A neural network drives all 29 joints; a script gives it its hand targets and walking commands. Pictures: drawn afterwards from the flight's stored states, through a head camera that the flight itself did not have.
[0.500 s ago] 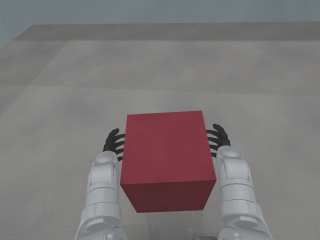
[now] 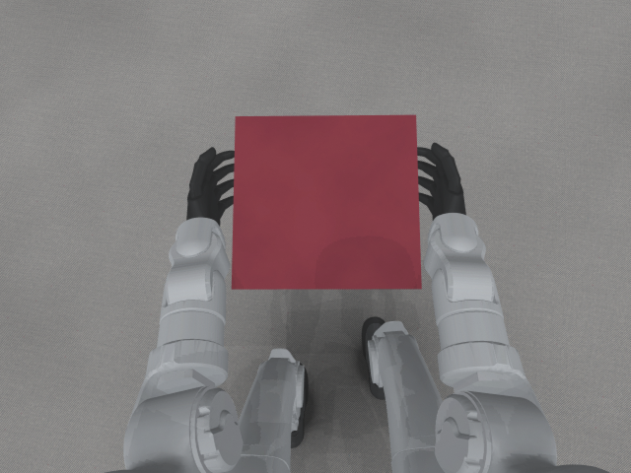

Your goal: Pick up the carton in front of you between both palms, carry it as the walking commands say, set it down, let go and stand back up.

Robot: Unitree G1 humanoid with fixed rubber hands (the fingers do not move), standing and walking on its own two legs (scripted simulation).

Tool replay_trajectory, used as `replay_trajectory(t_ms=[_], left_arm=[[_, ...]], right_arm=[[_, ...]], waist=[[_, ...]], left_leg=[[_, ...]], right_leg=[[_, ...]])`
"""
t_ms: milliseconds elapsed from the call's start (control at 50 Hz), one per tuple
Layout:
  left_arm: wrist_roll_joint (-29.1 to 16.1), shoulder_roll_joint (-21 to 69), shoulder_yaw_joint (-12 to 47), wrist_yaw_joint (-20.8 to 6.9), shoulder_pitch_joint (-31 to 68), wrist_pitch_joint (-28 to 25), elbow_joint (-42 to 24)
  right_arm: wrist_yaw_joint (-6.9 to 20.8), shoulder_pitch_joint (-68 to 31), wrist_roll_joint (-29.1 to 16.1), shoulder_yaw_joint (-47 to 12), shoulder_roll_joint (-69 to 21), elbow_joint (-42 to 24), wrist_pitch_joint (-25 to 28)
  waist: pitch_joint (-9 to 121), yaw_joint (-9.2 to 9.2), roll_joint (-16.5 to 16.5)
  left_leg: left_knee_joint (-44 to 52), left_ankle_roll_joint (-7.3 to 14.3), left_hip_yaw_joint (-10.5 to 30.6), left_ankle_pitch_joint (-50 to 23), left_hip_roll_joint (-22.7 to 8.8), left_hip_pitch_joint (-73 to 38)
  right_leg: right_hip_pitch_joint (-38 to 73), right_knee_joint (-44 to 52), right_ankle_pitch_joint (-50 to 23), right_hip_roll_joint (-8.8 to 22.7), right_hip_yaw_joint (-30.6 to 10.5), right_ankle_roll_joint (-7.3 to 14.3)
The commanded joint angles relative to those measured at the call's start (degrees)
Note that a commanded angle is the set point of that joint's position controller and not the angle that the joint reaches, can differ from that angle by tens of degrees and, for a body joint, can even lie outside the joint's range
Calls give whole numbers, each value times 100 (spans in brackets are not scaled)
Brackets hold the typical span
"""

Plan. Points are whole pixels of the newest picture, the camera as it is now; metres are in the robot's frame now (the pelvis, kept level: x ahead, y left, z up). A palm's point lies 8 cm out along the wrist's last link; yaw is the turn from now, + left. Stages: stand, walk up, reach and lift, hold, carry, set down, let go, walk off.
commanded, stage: set down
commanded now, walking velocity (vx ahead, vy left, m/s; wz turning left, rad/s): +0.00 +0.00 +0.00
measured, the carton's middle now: (324, 218) +0.42 -0.01 -0.15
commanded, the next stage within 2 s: none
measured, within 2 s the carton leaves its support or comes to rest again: neither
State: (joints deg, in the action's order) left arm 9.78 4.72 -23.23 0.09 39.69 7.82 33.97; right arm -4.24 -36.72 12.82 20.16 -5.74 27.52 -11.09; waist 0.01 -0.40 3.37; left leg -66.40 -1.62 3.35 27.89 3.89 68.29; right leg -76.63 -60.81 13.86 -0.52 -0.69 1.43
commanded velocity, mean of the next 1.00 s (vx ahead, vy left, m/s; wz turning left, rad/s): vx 0.00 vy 0.00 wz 0.00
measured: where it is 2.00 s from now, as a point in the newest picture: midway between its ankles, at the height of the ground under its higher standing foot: (336, 395)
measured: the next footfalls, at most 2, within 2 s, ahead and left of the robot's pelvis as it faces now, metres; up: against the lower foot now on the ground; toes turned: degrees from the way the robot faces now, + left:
none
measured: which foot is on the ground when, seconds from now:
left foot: down 0.00-1.00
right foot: down 0.00-1.00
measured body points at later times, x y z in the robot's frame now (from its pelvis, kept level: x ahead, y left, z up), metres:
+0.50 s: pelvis -0.02 +0.02 -0.12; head +0.26 -0.03 +0.23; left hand +0.48 +0.10 -0.21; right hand +0.45 -0.20 -0.22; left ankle +0.02 +0.13 -0.63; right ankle +0.12 -0.10 -0.63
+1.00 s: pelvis -0.04 +0.01 -0.23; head +0.31 -0.05 +0.05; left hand +0.52 +0.07 -0.37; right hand +0.48 -0.23 -0.38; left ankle +0.02 +0.13 -0.63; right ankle +0.12 -0.10 -0.63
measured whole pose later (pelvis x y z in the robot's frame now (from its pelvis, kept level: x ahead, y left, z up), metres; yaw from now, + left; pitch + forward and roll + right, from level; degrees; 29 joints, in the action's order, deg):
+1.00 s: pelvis -0.04 +0.01 -0.23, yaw +5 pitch +44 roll +6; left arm 5.7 -2.6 -22.3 9.3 74.5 13.7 45.8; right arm -0.7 -73.0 10.4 24.2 11.1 43.1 -17.5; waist -6.9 -6.5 5.5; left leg -113.2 -2.6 -0.7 39.2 7.6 119.1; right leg -130.1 -106.1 20.7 0.6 -3.3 0.7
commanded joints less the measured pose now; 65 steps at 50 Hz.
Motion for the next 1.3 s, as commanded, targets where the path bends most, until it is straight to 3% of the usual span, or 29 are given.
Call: replay_trajectory(t_ms=[0, 100, 280, 540, 900, 1120, 1200, 1280], left_arm=[[-553, 5127, 3335, -1068, 3169, 18, -97], [-341, 5491, 2911, -1107, 3478, 480, 359], [-260, 5330, 2522, -849, 4138, 501, 624], [-702, 4978, 2989, -429, 5351, 372, 315], [-893, 4145, 2526, -475, 6840, 453, 910], [-1492, 3761, 2997, -353, 7844, 392, 946], [-1650, 3878, 3245, -306, 8069, 368, 750], [-1745, 3991, 3446, -307, 8158, 345, 608]], right_arm=[[1077, -3211, -516, -3495, -4919, -70, 47], [1463, -3556, -366, -2939, -4809, 527, -354], [1757, -4146, -240, -2223, -4434, 1084, -423], [1646, -5123, -658, -2325, -3897, 967, -400], [1623, -6585, -862, -2026, -3113, 1386, -528], [1713, -7541, -1333, -2085, -2460, 1552, -399], [1821, -7874, -1590, -2101, -2370, 1338, -328], [1914, -7699, -1631, -1994, -2362, 1518, -347]], waist=[[6176, -201, -447], [5339, -305, -285], [5598, -475, -203], [6658, -761, -245], [6126, -948, -488], [6089, -1266, -241], [6107, -1467, 265], [6113, -1576, 439]], left_leg=[[442, 53, -125, -1055, 641, 1036], [186, 0, -111, -421, 635, 1438], [-574, -102, -218, -632, 723, 2229], [-1887, -140, -503, -502, 909, 3099], [-3341, 21, -750, 351, 945, 4858], [-4075, -4, -771, 267, 862, 4769], [-4304, 2, -754, -239, 804, 4231], [-4419, -40, -752, -378, 810, 4355]], right_leg=[[5580, -606, -1995, -526, -366, -149], [3797, -859, -754, -617, -81, -111], [2456, -1723, -1097, -624, 87, -97], [1954, -2904, -1343, -633, 219, -246], [1475, -4020, -842, -469, 76, -313], [1229, -4862, -1287, -307, 210, -239], [662, -5067, -1615, -277, 233, -165], [857, -5225, -2008, -242, 201, -99]])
